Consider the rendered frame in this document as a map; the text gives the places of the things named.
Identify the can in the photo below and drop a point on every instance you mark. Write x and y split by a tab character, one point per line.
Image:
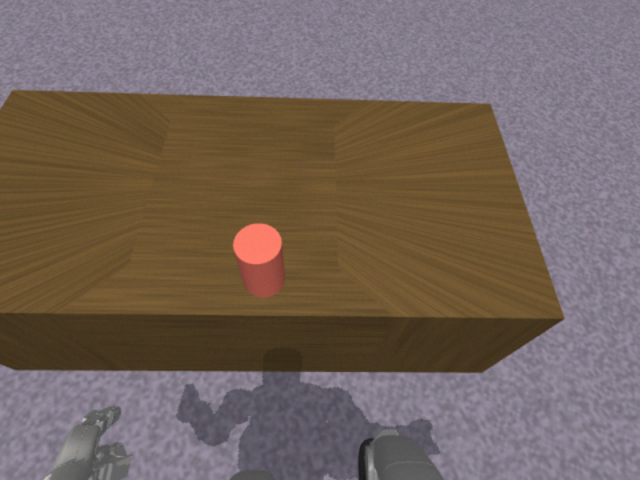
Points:
259	253

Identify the left robot hand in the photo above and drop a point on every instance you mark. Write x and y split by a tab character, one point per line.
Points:
81	446

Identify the right robot foot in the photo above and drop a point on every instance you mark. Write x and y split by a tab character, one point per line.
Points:
361	459

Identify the left robot arm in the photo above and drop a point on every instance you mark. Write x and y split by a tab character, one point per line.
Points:
71	471

